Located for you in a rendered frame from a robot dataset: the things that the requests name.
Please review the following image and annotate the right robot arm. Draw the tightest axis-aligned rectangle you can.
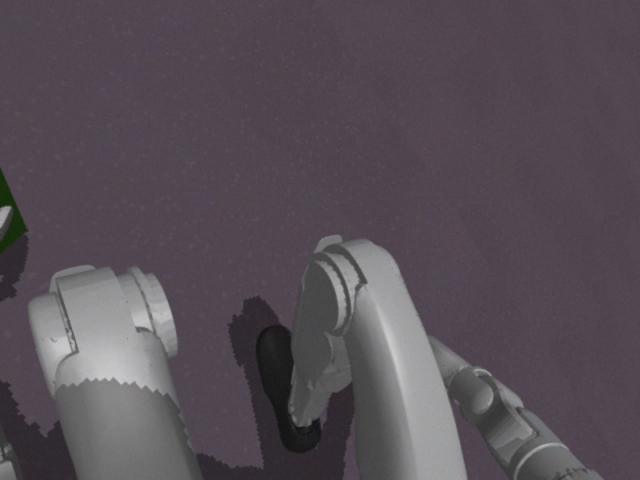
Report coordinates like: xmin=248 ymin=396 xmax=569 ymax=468
xmin=448 ymin=366 xmax=604 ymax=480

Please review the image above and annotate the left robot arm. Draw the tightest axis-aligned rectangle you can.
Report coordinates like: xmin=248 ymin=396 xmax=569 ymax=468
xmin=0 ymin=425 xmax=23 ymax=480

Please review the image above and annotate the carton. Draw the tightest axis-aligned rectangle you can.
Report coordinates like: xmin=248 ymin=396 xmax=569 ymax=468
xmin=0 ymin=168 xmax=27 ymax=254

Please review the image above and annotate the right robot hand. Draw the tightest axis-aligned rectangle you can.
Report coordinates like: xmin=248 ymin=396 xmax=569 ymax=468
xmin=427 ymin=334 xmax=472 ymax=396

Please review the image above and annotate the right robot foot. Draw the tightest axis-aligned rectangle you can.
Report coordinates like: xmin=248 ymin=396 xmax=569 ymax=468
xmin=256 ymin=325 xmax=321 ymax=453

